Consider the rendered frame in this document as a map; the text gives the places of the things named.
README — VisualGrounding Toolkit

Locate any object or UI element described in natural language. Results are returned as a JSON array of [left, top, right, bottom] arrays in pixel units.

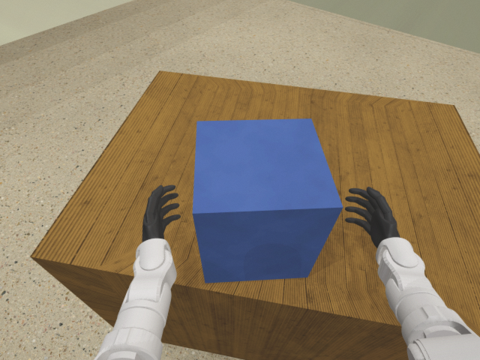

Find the robot right upper arm
[[407, 334, 480, 360]]

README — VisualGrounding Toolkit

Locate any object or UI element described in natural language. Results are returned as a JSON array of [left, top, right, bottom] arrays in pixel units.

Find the robot right forearm
[[376, 237, 480, 347]]

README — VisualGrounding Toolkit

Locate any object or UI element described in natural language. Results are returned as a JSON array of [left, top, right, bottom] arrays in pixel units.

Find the robot left forearm
[[94, 238, 177, 360]]

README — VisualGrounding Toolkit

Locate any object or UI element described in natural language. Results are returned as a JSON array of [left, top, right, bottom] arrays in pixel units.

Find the right robot hand
[[345, 187, 400, 248]]

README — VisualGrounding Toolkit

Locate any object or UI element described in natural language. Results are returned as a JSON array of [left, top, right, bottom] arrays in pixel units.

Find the left robot hand
[[142, 185, 181, 242]]

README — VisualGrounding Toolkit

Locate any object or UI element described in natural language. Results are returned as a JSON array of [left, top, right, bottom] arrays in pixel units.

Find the carton
[[193, 118, 343, 284]]

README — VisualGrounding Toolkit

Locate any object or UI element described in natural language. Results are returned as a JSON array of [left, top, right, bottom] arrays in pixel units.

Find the pedestal
[[30, 70, 480, 360]]

